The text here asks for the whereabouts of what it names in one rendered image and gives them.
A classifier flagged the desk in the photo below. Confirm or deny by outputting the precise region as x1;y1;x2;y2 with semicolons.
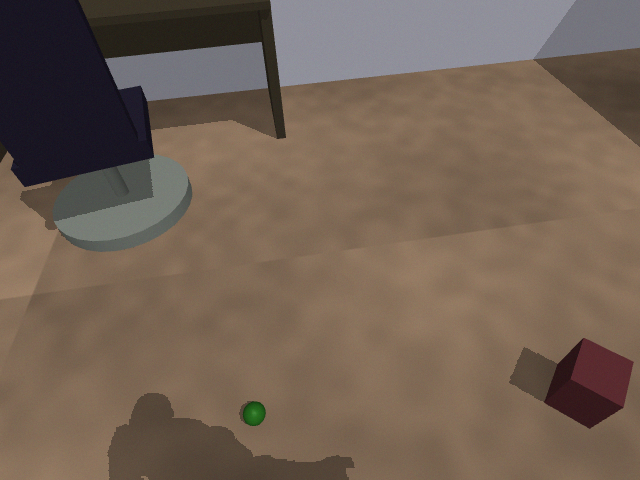
0;0;286;162

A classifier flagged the office chair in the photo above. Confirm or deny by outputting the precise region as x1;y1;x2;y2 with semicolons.
0;0;192;252

